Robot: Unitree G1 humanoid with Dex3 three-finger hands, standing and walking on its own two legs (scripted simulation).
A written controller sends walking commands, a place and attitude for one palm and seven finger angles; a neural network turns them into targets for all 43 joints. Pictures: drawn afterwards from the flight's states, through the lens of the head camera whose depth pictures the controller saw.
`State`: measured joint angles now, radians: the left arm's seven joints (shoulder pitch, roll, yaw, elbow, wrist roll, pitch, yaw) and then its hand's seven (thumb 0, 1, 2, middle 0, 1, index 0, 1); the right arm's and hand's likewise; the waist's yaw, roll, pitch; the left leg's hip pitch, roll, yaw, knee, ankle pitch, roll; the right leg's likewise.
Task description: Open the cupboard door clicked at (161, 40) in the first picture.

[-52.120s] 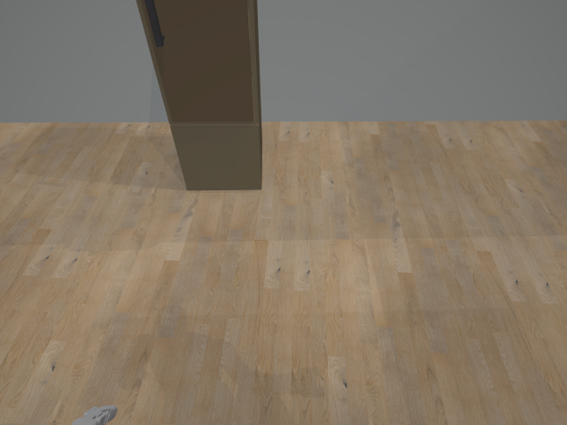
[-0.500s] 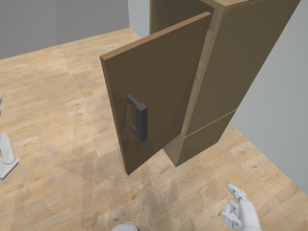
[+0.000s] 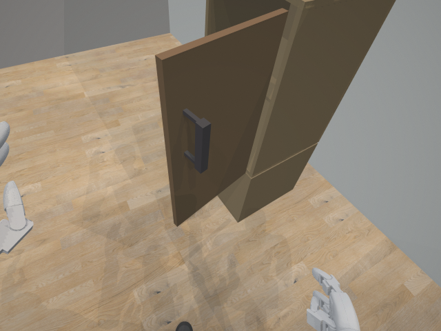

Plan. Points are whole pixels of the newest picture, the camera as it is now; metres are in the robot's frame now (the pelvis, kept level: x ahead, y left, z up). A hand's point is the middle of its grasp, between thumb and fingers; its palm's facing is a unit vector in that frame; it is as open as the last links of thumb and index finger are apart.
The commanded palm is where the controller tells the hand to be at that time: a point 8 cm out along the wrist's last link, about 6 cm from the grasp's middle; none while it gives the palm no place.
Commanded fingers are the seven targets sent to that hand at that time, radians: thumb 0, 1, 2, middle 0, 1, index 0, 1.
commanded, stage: stop stepping back and stand still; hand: left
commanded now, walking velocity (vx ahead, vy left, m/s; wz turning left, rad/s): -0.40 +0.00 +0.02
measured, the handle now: (195, 142) +0.47 +0.09 +0.05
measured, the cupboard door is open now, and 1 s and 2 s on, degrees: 100 100 100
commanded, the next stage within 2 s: let the arm hang, fingers relaxed in 0.86 s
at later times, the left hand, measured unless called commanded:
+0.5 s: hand out of the picture +0.09 +0.23 +0.15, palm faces +0.42 -0.81 -0.40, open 7.4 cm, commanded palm +0.03 +0.27 +0.17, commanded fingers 0.00 0.90 0.90 -0.20 -0.30 -0.20 -0.30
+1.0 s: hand out of the picture +0.09 +0.23 +0.13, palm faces +0.34 -0.79 -0.52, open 7.4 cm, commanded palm none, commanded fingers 0.00 0.90 0.90 -0.20 -0.30 -0.20 -0.30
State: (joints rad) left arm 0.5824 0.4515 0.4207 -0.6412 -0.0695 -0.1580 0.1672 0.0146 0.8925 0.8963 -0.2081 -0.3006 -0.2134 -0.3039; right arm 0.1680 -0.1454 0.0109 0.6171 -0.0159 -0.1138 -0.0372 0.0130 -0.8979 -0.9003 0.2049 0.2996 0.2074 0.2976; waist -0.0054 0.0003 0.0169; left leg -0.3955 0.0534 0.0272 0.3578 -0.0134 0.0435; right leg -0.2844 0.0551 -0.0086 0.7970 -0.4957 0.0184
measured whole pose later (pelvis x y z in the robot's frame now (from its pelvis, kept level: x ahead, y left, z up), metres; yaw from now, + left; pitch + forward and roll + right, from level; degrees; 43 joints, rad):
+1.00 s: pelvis -0.11 -0.02 -0.01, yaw +0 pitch +0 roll +0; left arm 0.53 0.42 0.34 -0.40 0.01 -0.18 0.12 0.01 0.89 0.90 -0.20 -0.30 -0.21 -0.30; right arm 0.26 -0.15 0.02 0.68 -0.01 -0.15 -0.03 0.01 -0.90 -0.90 0.21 0.30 0.21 0.30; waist 0.00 0.00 0.00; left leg -0.28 -0.01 0.03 0.49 -0.22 0.01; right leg -0.24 -0.01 -0.07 0.55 -0.23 -0.01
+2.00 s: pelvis -0.12 -0.04 +0.00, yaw +2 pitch -3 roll +0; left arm 0.31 0.09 0.00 1.16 0.00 0.00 0.03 0.01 0.92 0.90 -0.20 -0.30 -0.21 -0.30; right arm 0.31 -0.12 0.00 1.15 -0.02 0.02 -0.04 0.00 -0.91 -0.90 0.20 0.30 0.20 0.30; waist -0.01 0.02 0.05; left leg -0.19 0.02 0.04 0.43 -0.19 0.00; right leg -0.12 0.00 -0.11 0.42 -0.27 -0.04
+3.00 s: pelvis -0.10 -0.04 +0.00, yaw +3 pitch -2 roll +0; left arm 0.30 0.11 0.01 1.14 0.00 -0.01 0.04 0.00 0.91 0.90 -0.20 -0.30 -0.20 -0.30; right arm 0.28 -0.13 0.00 1.15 -0.02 0.01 -0.05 0.01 -0.91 -0.90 0.20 0.30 0.20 0.30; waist -0.01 0.02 0.05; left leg -0.17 0.01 0.04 0.41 -0.21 0.00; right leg -0.09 0.00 -0.11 0.41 -0.28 -0.04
